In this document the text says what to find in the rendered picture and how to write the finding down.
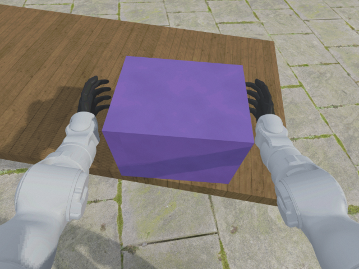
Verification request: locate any robot left hand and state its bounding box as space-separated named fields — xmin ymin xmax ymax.
xmin=77 ymin=76 xmax=111 ymax=117

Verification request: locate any robot right hand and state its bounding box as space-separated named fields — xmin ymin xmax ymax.
xmin=245 ymin=79 xmax=275 ymax=121

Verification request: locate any table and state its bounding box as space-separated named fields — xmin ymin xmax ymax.
xmin=0 ymin=4 xmax=287 ymax=206

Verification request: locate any right robot forearm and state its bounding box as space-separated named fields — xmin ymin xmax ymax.
xmin=255 ymin=114 xmax=348 ymax=214

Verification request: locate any robot left upper arm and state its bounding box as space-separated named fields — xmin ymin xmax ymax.
xmin=0 ymin=163 xmax=89 ymax=269

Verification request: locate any robot right upper arm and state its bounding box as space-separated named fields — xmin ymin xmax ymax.
xmin=274 ymin=169 xmax=359 ymax=269

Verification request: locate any carton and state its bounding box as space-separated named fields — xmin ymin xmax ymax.
xmin=102 ymin=56 xmax=254 ymax=184

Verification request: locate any left robot forearm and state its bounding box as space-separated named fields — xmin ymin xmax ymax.
xmin=15 ymin=112 xmax=100 ymax=211

